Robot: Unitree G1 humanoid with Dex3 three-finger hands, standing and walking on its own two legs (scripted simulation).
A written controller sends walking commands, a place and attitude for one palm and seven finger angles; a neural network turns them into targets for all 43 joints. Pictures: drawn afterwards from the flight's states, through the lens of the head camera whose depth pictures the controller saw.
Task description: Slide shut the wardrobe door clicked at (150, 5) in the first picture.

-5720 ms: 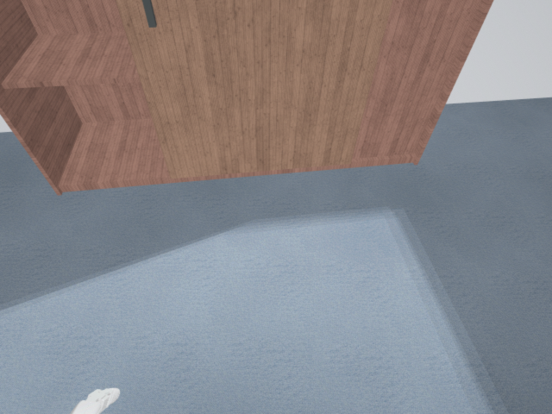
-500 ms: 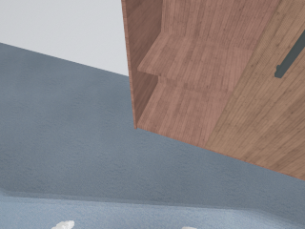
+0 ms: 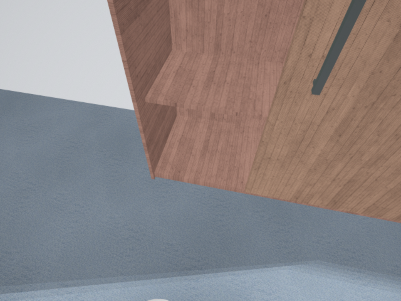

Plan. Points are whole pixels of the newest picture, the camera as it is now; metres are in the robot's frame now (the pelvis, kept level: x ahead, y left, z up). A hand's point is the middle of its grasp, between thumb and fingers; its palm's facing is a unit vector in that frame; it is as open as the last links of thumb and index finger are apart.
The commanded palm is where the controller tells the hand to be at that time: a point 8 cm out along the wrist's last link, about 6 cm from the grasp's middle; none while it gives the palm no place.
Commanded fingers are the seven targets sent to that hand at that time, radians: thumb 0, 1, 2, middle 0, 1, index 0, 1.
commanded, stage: turn to face it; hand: right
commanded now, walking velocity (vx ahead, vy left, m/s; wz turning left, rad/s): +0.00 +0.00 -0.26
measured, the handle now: (334, 46) +0.73 -0.30 +0.15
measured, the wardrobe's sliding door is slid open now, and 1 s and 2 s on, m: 0.53 0.53 0.53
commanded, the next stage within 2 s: take the last steps up to it in 0.02 s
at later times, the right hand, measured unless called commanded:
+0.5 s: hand out of the picture -0.08 -0.21 -0.17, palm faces +0.25 +0.94 -0.22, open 7.3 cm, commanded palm none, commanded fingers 0.00 -0.90 -0.90 0.20 0.30 0.20 0.30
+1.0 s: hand (324, 281) +0.22 -0.28 -0.17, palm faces +0.09 +0.98 -0.16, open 7.4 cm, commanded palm none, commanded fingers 0.00 -0.90 -0.90 0.20 0.30 0.20 0.30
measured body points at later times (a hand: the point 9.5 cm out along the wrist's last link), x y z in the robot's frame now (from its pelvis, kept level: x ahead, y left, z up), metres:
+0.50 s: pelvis +0.01 -0.03 +0.00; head +0.01 -0.03 +0.45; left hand +0.12 +0.21 -0.14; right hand -0.09 -0.26 -0.15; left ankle +0.00 +0.12 -0.74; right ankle +0.01 -0.16 -0.72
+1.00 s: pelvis +0.14 -0.10 +0.00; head +0.16 -0.10 +0.45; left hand +0.06 +0.11 -0.15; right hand +0.21 -0.33 -0.15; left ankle +0.28 +0.02 -0.70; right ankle +0.02 -0.16 -0.74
